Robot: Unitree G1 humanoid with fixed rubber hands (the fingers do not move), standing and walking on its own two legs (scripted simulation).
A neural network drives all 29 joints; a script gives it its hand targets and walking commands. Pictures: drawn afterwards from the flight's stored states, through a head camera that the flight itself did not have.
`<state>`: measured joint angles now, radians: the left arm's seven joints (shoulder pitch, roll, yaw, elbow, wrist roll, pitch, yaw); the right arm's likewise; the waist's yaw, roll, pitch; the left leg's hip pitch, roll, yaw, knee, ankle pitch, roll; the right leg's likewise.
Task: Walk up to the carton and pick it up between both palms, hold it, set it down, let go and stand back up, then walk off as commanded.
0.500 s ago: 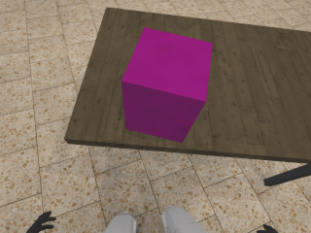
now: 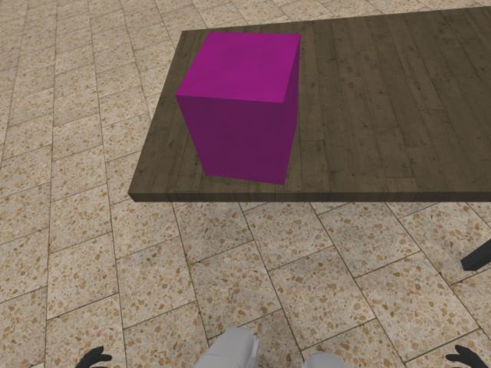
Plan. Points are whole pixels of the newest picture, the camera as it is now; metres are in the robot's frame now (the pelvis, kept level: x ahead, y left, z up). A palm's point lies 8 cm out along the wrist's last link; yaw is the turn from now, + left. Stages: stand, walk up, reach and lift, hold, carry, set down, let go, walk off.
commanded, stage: walk off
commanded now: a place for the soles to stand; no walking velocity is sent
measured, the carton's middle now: (247, 111) +0.64 +0.05 -0.01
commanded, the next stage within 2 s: none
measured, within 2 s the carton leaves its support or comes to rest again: neither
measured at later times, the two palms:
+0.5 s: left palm out of the picture -0.07 +0.33 -0.11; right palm out of the picture -0.01 -0.29 -0.09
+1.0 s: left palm out of the picture -0.27 +0.34 -0.08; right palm out of the picture -0.21 -0.31 -0.13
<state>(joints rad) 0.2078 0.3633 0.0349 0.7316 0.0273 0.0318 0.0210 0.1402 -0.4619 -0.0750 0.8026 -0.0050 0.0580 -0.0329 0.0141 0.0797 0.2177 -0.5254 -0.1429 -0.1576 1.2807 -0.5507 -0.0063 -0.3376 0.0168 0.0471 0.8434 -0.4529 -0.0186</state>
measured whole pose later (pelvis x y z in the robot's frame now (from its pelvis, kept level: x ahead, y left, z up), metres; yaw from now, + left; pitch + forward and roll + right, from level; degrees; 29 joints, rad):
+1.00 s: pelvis -0.35 +0.00 -0.01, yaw +7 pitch -6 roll +1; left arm 0.14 0.41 0.08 0.72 0.03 0.04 0.02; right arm 0.14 -0.45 -0.06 0.83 0.00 0.05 -0.01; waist 0.01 0.05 0.29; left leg -0.25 -0.04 -0.05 0.89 -0.55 0.03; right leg -0.50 -0.05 0.01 0.82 -0.21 0.01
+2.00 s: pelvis -0.52 +0.02 +0.02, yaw +2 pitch -5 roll -1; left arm 0.38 0.47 0.11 0.86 0.04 0.01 -0.05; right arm 0.37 -0.39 -0.06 0.95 -0.03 -0.08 0.00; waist -0.05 -0.06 0.01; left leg -0.25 0.02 0.07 0.61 -0.28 0.05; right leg -0.45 -0.02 0.08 0.99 -0.34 0.04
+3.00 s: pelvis -0.42 +0.01 +0.00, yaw +1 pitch -3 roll +1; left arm 0.16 0.41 0.03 0.86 0.01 -0.02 0.00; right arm 0.15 -0.39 -0.04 0.91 -0.02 -0.05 0.00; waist -0.02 -0.03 0.17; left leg -0.31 -0.01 0.04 0.78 -0.42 0.02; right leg -0.33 -0.04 0.04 0.83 -0.43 0.00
